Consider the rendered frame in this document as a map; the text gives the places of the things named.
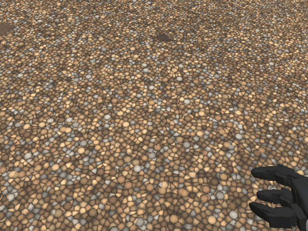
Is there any robot right hand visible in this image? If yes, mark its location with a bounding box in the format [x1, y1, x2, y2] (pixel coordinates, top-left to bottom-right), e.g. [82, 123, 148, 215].
[249, 164, 308, 231]

